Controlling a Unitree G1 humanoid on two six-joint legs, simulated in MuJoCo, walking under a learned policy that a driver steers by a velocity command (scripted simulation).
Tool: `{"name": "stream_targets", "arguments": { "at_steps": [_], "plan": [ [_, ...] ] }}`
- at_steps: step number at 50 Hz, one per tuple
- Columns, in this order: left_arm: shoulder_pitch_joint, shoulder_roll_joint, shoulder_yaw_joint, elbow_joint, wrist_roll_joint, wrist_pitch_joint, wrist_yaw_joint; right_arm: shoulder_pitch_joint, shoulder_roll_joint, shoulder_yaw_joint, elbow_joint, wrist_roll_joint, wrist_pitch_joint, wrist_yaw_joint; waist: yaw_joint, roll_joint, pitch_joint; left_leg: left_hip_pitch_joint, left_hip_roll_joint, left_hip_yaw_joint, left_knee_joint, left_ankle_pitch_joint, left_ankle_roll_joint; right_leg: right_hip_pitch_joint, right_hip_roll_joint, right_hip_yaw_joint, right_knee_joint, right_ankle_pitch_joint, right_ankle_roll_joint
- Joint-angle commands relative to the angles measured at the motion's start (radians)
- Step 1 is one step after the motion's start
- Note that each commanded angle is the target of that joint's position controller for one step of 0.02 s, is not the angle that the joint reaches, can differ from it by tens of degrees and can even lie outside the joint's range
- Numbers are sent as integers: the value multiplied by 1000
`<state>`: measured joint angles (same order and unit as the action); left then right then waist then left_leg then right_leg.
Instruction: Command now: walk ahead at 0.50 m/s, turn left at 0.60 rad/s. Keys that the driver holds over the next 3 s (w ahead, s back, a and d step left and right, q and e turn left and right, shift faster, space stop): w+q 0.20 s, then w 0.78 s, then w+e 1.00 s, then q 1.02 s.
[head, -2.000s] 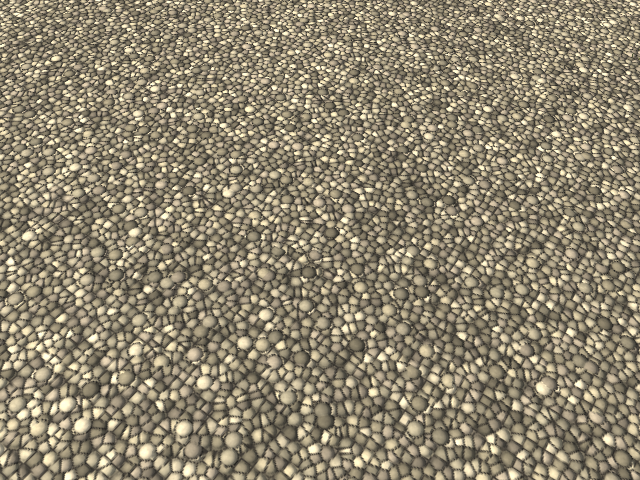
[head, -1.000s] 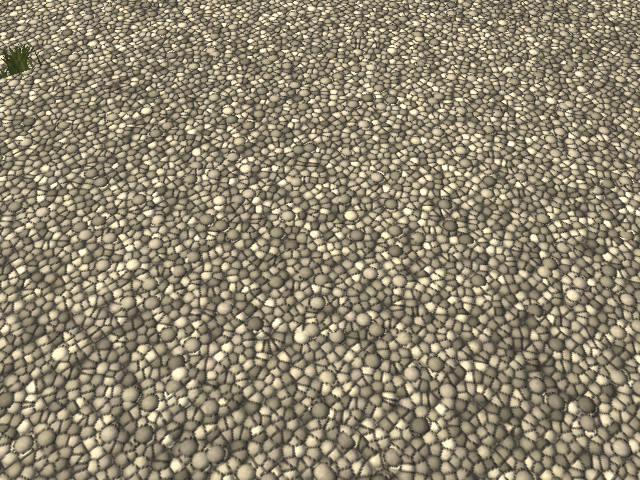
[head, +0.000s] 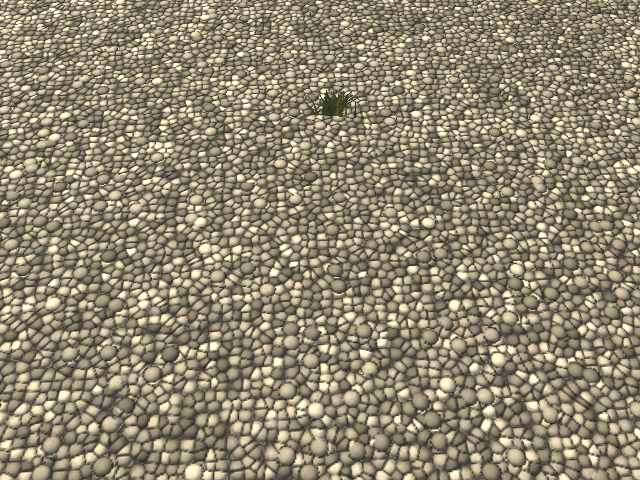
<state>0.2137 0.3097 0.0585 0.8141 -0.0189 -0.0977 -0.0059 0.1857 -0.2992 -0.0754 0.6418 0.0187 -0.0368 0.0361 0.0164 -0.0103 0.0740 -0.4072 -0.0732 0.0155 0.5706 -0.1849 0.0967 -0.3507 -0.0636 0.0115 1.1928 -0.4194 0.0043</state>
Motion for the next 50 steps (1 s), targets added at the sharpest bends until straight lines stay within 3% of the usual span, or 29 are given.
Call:
{"name": "stream_targets", "arguments": {
  "at_steps": [1,5,10,12,15,17,18,19,20,21,22,23,24,25,26,28,30,33,36,40,42,43,44,45,46,47,48,49,50],
  "plan": [
    [-22,135,31,-93,21,-27,2,43,-123,-32,-64,-18,-24,-12,-7,56,-132,317,263,-424,-321,116,195,-300,-70,76,-43,105,0],
    [-65,89,22,-113,38,3,6,68,-146,-38,-46,-11,-30,-36,-3,45,-97,197,218,-319,-355,263,202,-279,-46,45,-219,227,59],
    [-246,46,3,-163,26,-5,-8,142,-159,-43,-5,0,-18,-54,-73,77,-58,151,157,-271,-334,138,131,-196,27,37,-570,508,71],
    [-276,53,2,-173,17,-12,-19,175,-153,-40,18,2,-18,-54,-91,88,-55,182,182,-293,-316,101,123,-170,34,41,-626,551,59],
    [-281,80,11,-182,17,-24,-33,210,-133,-34,48,1,-12,-56,-92,106,-50,294,231,-352,-242,119,112,-176,34,51,-684,479,21],
    [-234,97,19,-176,17,-30,-33,206,-139,-37,58,-3,-4,-56,-65,138,-52,342,250,-376,-190,220,96,-127,45,30,-704,379,-15],
    [-156,113,31,-154,22,-33,-28,192,-129,-33,56,-3,-2,-55,-22,139,-85,347,220,-359,-115,348,78,-21,66,1,-744,373,-43],
    [-36,149,45,-133,34,-38,-23,185,-96,-19,47,-10,-2,-52,35,114,-191,299,166,-314,58,391,47,185,7,46,-717,410,-92],
    [108,225,65,-116,49,-39,-19,268,-50,-1,32,-9,-8,-52,50,-54,-360,28,58,-225,381,178,-20,555,-188,330,-691,378,-217],
    [199,224,73,-67,29,-26,-33,353,-29,11,44,6,-20,-53,41,-300,-432,-228,-34,-182,638,-389,-72,724,-322,720,-843,120,-317],
    [182,144,49,-71,0,-22,-34,269,-116,-5,45,16,-23,-51,69,-182,-311,-345,20,-229,733,-370,-70,660,-311,727,-891,-86,-282],
    [115,111,38,-81,5,-13,-28,156,-140,-11,22,14,-25,-50,72,-95,-183,-373,63,-190,733,-283,-67,525,-277,587,-911,-68,-245],
    [63,97,29,-88,17,-5,-25,88,-132,-9,4,-1,-29,-50,53,-45,-107,-354,99,-150,685,-216,-66,394,-236,482,-935,29,-231],
    [34,78,21,-89,27,-4,-23,70,-117,-11,0,-10,-32,-46,26,-44,-68,-320,135,-138,623,-165,-65,306,-202,412,-960,122,-225],
    [23,65,15,-88,33,-6,-21,86,-99,-10,4,-9,-32,-43,3,-69,-70,-269,157,-131,583,-135,-67,258,-174,362,-980,193,-218],
    [32,66,14,-75,22,-12,-19,107,-63,-2,15,-7,-28,-41,-12,-93,-81,-236,171,-105,513,-121,-78,226,-154,288,-1011,297,-230],
    [50,99,22,-61,14,-14,-14,53,-43,7,-5,-15,-28,-41,-4,-78,-65,-265,183,-86,410,-66,-95,218,-159,234,-1039,389,-244],
    [76,124,28,-44,8,-4,-8,-40,-21,20,-22,-16,-37,-34,24,-63,-55,-243,178,-62,213,106,-106,220,-130,142,-1055,450,-221],
    [130,138,29,-18,-1,6,-4,-135,-14,25,-39,-7,-45,-21,61,-61,-39,-177,147,-33,60,232,-109,222,-116,88,-1049,459,-200],
    [185,150,32,16,-7,27,-1,-218,-33,21,-71,1,-53,-1,70,-68,-14,-177,127,-35,-34,195,-80,326,-172,105,-1005,483,-183],
    [179,167,37,24,-9,38,5,-192,-57,11,-68,-1,-56,4,37,-79,-31,-117,110,-25,-68,128,-52,374,-191,105,-947,592,-164],
    [160,175,39,22,-10,43,8,-122,-79,-1,-50,-5,-57,2,-12,-80,-73,-6,85,0,-97,120,-31,374,-174,79,-862,740,-147],
    [158,158,32,20,-8,46,10,15,-122,-24,-7,-10,-56,-5,-78,-62,-162,195,70,15,-111,132,-2,331,-127,39,-700,835,-122],
    [151,112,10,-7,15,43,13,197,-189,-45,28,-22,-52,-17,-150,18,-309,493,223,-147,-65,165,62,149,-78,-1,-418,637,-84],
    [270,-7,-27,-30,19,23,7,255,-277,-62,49,-23,-45,-16,-94,285,-435,819,452,-607,-146,-29,222,-251,100,-24,-57,7,-18],
    [221,81,-9,-15,1,4,1,269,-180,-38,50,-9,-42,-15,-133,231,-436,807,454,-729,-237,-165,220,-375,76,99,68,-159,-23],
    [129,134,8,-48,-21,-9,-5,200,-146,-22,46,-8,-44,-16,-125,178,-281,687,419,-588,-258,-143,179,-441,27,90,89,-86,-34],
    [72,125,5,-60,-17,-12,-3,137,-127,-15,40,-13,-44,-17,-99,109,-203,555,376,-475,-276,-50,157,-419,-17,62,49,3,-34],
    [52,116,8,-60,-4,-8,-2,85,-98,-7,39,-21,-46,-14,-70,77,-142,441,346,-390,-308,38,146,-386,-44,57,-8,59,-27]
  ]
}}
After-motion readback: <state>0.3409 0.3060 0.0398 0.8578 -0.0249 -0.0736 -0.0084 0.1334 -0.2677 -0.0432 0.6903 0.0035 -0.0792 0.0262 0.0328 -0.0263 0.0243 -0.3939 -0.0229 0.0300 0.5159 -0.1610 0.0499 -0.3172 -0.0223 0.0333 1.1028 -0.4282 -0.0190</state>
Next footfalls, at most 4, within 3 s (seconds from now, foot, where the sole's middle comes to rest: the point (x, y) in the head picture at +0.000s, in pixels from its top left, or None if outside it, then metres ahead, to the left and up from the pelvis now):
0.38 right None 0.42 -0.12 -0.76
0.90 left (244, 378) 0.64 0.19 -0.76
1.44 right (335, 257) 0.97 -0.01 -0.76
1.90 left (272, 169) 1.26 0.17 -0.76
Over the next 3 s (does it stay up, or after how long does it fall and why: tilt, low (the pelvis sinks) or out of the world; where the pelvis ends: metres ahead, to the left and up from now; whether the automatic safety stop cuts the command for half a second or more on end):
stays up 1.28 0.08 0.02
